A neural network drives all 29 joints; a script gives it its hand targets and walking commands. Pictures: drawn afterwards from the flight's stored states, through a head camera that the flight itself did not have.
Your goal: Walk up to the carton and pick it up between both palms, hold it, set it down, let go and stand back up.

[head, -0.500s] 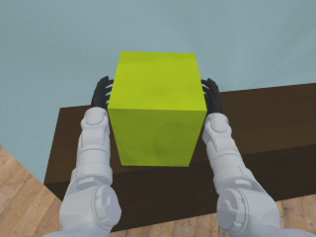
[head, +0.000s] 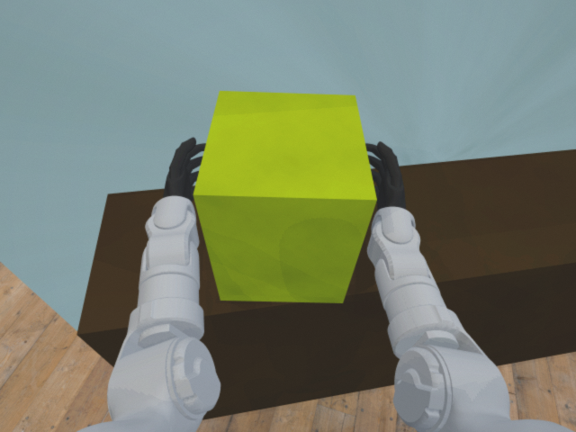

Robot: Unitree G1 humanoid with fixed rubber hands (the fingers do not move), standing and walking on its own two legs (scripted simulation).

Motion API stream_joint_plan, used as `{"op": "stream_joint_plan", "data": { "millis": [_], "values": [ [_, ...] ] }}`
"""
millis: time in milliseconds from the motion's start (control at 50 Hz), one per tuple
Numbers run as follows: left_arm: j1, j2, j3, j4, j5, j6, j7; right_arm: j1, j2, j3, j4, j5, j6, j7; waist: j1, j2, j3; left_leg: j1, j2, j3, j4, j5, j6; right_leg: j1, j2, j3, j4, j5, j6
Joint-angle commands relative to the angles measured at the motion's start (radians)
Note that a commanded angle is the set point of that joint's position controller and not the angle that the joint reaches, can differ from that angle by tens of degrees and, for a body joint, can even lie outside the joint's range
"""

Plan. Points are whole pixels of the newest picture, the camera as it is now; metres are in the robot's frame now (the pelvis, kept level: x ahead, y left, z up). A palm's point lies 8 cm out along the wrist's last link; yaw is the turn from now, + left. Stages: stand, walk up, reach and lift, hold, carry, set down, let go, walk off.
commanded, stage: reach and lift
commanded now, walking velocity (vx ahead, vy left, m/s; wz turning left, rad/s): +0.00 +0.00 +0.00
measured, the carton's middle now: (284, 202) +0.44 +0.05 +0.07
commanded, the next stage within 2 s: none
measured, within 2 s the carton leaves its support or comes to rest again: leaves its support in 0.94 s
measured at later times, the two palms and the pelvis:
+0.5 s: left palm (181, 196) +0.40 +0.19 +0.11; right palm (390, 202) +0.40 -0.10 +0.11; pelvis +0.00 +0.00 +0.00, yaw +1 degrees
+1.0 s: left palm (187, 206) +0.37 +0.17 +0.12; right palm (409, 215) +0.37 -0.12 +0.13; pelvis -0.03 +0.00 +0.00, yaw -1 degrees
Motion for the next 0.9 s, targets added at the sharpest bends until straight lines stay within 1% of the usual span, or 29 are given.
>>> {"op": "stream_joint_plan", "data": {
  "millis": [0, 20, 60, 80, 120, 160, 180, 240, 260, 300, 400, 440, 460, 480, 500, 520, 540, 560, 580, 600, 640, 680, 700, 720, 740, 760, 800, 860, 880],
  "values": [
    [-0.422, -0.433, -0.285, 0.071, -0.022, 0.005, -0.133, -0.51, 0.434, 0.253, -0.031, -0.052, -0.017, 0.125, -0.037, 0.047, -0.385, 0.08, -0.047, 0.129, 0.002, 0.416, -0.027, 0.196, 0.069, -0.088, 0.051, 0.405, 0.024],
    [-0.431, -0.438, -0.31, 0.061, -0.033, 0.0, -0.132, -0.522, 0.453, 0.273, -0.059, -0.035, -0.022, 0.126, -0.022, 0.071, -0.426, 0.068, -0.054, 0.135, 0.016, 0.431, -0.034, 0.199, 0.066, -0.082, 0.054, 0.437, 0.017],
    [-0.467, -0.42, -0.299, 0.048, -0.027, -0.007, -0.124, -0.487, 0.473, 0.259, 0.004, -0.047, -0.007, 0.13, -0.023, 0.062, -0.404, 0.077, -0.049, 0.133, 0.012, 0.434, -0.035, 0.184, 0.071, -0.085, 0.045, 0.407, 0.013],
    [-0.468, -0.427, -0.303, 0.053, -0.029, -0.008, -0.122, -0.474, 0.464, 0.262, 0.012, -0.05, -0.004, 0.132, -0.046, 0.074, -0.399, 0.1, -0.049, 0.126, 0.008, 0.442, -0.042, 0.182, 0.073, -0.092, 0.049, 0.399, 0.013],
    [-0.448, -0.433, -0.293, 0.073, -0.02, -0.002, -0.123, -0.489, 0.445, 0.251, 0.004, -0.046, -0.006, 0.13, -0.031, 0.077, -0.373, 0.095, -0.047, 0.126, 0.008, 0.454, -0.037, 0.166, 0.07, -0.088, 0.039, 0.382, 0.013],
    [-0.443, -0.44, -0.306, 0.051, -0.026, -0.006, -0.117, -0.475, 0.439, 0.254, 0.0, -0.044, -0.015, 0.128, -0.041, 0.089, -0.386, 0.131, -0.04, 0.122, 0.033, 0.54, -0.05, 0.148, 0.074, -0.091, 0.048, 0.38, 0.005],
    [-0.427, -0.442, -0.311, 0.055, -0.03, -0.004, -0.114, -0.485, 0.441, 0.274, -0.02, -0.029, -0.023, 0.131, -0.025, 0.075, -0.422, 0.146, -0.038, 0.118, 0.043, 0.559, -0.05, 0.137, 0.075, -0.095, 0.049, 0.403, 0.008],
    [-0.432, -0.452, -0.309, 0.067, -0.027, 0.004, -0.115, -0.517, 0.439, 0.267, -0.041, -0.023, -0.024, 0.125, -0.035, 0.077, -0.432, 0.131, -0.041, 0.118, 0.033, 0.511, -0.049, 0.149, 0.073, -0.096, 0.042, 0.413, 0.009],
    [-0.431, -0.461, -0.323, 0.044, -0.03, -0.002, -0.11, -0.516, 0.434, 0.273, -0.041, -0.02, -0.031, 0.126, -0.026, 0.103, -0.459, 0.106, -0.04, 0.118, 0.029, 0.526, -0.057, 0.166, 0.076, -0.092, 0.04, 0.414, 0.0],
    [-0.492, -0.438, -0.334, 0.041, -0.049, -0.024, -0.104, -0.52, 0.426, 0.261, -0.01, -0.041, -0.037, 0.129, -0.042, 0.069, -0.447, 0.124, -0.033, 0.116, 0.045, 0.551, -0.059, 0.144, 0.078, -0.098, 0.047, 0.402, 0.003],
    [-0.459, -0.468, -0.351, 0.037, -0.05, -0.022, -0.102, -0.544, 0.443, 0.293, -0.059, -0.015, -0.059, 0.123, -0.027, 0.089, -0.486, 0.118, -0.037, 0.118, 0.042, 0.546, -0.061, 0.164, 0.071, -0.098, 0.043, 0.438, -0.003],
    [-0.56, -0.512, -0.406, -0.051, -0.09, -0.082, -0.081, -0.613, 0.436, 0.306, -0.112, -0.016, -0.128, 0.126, -0.029, 0.088, -0.628, 0.155, -0.025, 0.12, 0.065, 0.642, -0.079, 0.147, 0.078, -0.109, 0.062, 0.482, 0.0],
    [-0.539, -0.494, -0.388, 0.029, -0.063, -0.091, -0.072, -0.635, 0.444, 0.33, -0.097, -0.019, -0.136, 0.131, -0.003, 0.086, -0.615, 0.149, -0.03, 0.113, 0.069, 0.636, -0.07, 0.154, 0.071, -0.096, 0.061, 0.489, 0.002],
    [-0.607, -0.505, -0.409, -0.038, -0.082, -0.131, -0.063, -0.656, 0.467, 0.347, -0.102, -0.032, -0.167, 0.133, -0.003, 0.079, -0.686, 0.149, -0.025, 0.112, 0.08, 0.67, -0.073, 0.167, 0.073, -0.102, 0.08, 0.555, 0.0],
    [-0.599, -0.505, -0.403, -0.011, -0.066, -0.153, -0.058, -0.628, 0.475, 0.34, -0.065, -0.043, -0.18, 0.134, -0.005, 0.1, -0.659, 0.129, -0.034, 0.123, 0.077, 0.65, -0.076, 0.184, 0.064, -0.092, 0.078, 0.561, -0.008],
    [-0.657, -0.526, -0.408, -0.011, -0.076, -0.183, -0.054, -0.689, 0.454, 0.322, -0.088, -0.063, -0.218, 0.135, -0.01, 0.083, -0.701, 0.123, -0.024, 0.117, 0.074, 0.651, -0.083, 0.182, 0.067, -0.106, 0.081, 0.562, -0.004],
    [-0.568, -0.504, -0.392, 0.072, -0.048, -0.177, -0.055, -0.615, 0.461, 0.334, -0.001, -0.066, -0.206, 0.13, -0.008, 0.085, -0.614, 0.122, -0.027, 0.119, 0.072, 0.629, -0.073, 0.205, 0.066, -0.09, 0.069, 0.562, -0.011],
    [-0.579, -0.523, -0.396, 0.035, -0.052, -0.195, -0.057, -0.633, 0.46, 0.333, -0.013, -0.068, -0.232, 0.125, -0.016, 0.052, -0.616, 0.12, -0.024, 0.123, 0.061, 0.615, -0.073, 0.212, 0.068, -0.097, 0.074, 0.576, -0.007],
    [-0.492, -0.488, -0.348, 0.125, -0.01, -0.163, -0.067, -0.566, 0.457, 0.331, 0.052, -0.055, -0.195, 0.12, 0.01, 0.067, -0.496, 0.102, -0.036, 0.128, 0.047, 0.566, -0.056, 0.216, 0.059, -0.079, 0.057, 0.547, -0.006],
    [-0.559, -0.527, -0.372, 0.072, -0.041, -0.176, -0.072, -0.658, 0.43, 0.32, -0.011, -0.058, -0.234, 0.117, -0.008, 0.061, -0.583, 0.085, -0.025, 0.12, 0.042, 0.568, -0.069, 0.208, 0.064, -0.091, 0.059, 0.553, -0.011],
    [-0.544, -0.477, -0.353, 0.087, -0.031, -0.173, -0.075, -0.6, 0.451, 0.327, 0.049, -0.054, -0.217, 0.11, -0.008, 0.042, -0.483, 0.063, -0.035, 0.125, 0.015, 0.498, -0.044, 0.238, 0.05, -0.075, 0.053, 0.55, -0.001],
    [-0.618, -0.47, -0.362, 0.043, -0.043, -0.191, -0.076, -0.642, 0.45, 0.335, 0.027, -0.055, -0.231, 0.11, -0.003, 0.04, -0.523, 0.032, -0.037, 0.131, -0.007, 0.455, -0.034, 0.271, 0.045, -0.074, 0.063, 0.574, 0.004],
    [-0.605, -0.47, -0.38, 0.052, -0.05, -0.189, -0.071, -0.614, 0.453, 0.34, 0.055, -0.035, -0.223, 0.106, -0.01, 0.062, -0.52, 0.064, -0.041, 0.131, -0.009, 0.437, -0.035, 0.264, 0.045, -0.067, 0.059, 0.549, -0.002],
    [-0.614, -0.481, -0.381, 0.046, -0.061, -0.189, -0.071, -0.628, 0.456, 0.344, 0.034, -0.022, -0.22, 0.106, -0.001, 0.051, -0.511, 0.069, -0.038, 0.134, -0.009, 0.419, -0.03, 0.24, 0.044, -0.07, 0.053, 0.505, 0.002],
    [-0.526, -0.463, -0.38, 0.121, -0.034, -0.144, -0.067, -0.591, 0.44, 0.372, 0.081, 0.01, -0.174, 0.108, 0.021, 0.089, -0.433, 0.091, -0.041, 0.131, -0.012, 0.392, -0.026, 0.216, 0.045, -0.058, 0.033, 0.432, -0.015],
    [-0.593, -0.486, -0.394, 0.039, -0.059, -0.137, -0.063, -0.642, 0.427, 0.359, 0.022, 0.004, -0.176, 0.107, 0.006, 0.073, -0.487, 0.094, -0.033, 0.132, -0.014, 0.378, -0.037, 0.193, 0.058, -0.08, 0.031, 0.382, -0.014],
    [-0.583, -0.505, -0.413, 0.025, -0.076, -0.105, -0.058, -0.665, 0.426, 0.381, -0.007, 0.035, -0.154, 0.105, 0.005, 0.086, -0.504, 0.112, -0.045, 0.126, -0.009, 0.395, -0.038, 0.171, 0.057, -0.069, 0.024, 0.38, -0.012],
    [-0.611, -0.506, -0.443, 0.014, -0.087, -0.059, -0.045, -0.728, 0.422, 0.436, -0.058, 0.085, -0.112, 0.109, 0.031, 0.075, -0.531, 0.138, -0.039, 0.124, 0.004, 0.364, -0.04, 0.176, 0.063, -0.064, 0.012, 0.294, -0.019],
    [-0.749, -0.54, -0.496, -0.102, -0.138, -0.086, -0.043, -0.814, 0.444, 0.417, -0.127, 0.087, -0.137, 0.107, 0.003, 0.068, -0.637, 0.117, -0.039, 0.132, 0.014, 0.382, -0.052, 0.179, 0.066, -0.071, 0.032, 0.332, -0.017]
  ]
}}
